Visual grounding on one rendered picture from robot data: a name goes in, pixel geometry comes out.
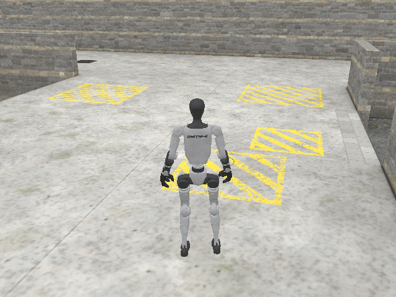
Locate right robot forearm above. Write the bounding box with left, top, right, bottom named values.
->
left=220, top=150, right=231, bottom=173

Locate right robot upper arm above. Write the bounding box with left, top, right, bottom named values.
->
left=210, top=125, right=226, bottom=159

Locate left robot upper arm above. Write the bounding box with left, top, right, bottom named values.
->
left=168, top=126, right=184, bottom=160

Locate robot right hand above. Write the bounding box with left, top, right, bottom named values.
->
left=218, top=170, right=232, bottom=183

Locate left robot thigh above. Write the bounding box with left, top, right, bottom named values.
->
left=177, top=173, right=191, bottom=217

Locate left robot forearm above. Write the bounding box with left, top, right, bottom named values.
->
left=161, top=151, right=174, bottom=176

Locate robot left hand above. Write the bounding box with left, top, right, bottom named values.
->
left=160, top=173, right=174, bottom=188

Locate humanoid robot head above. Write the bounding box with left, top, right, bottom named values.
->
left=187, top=98, right=208, bottom=129

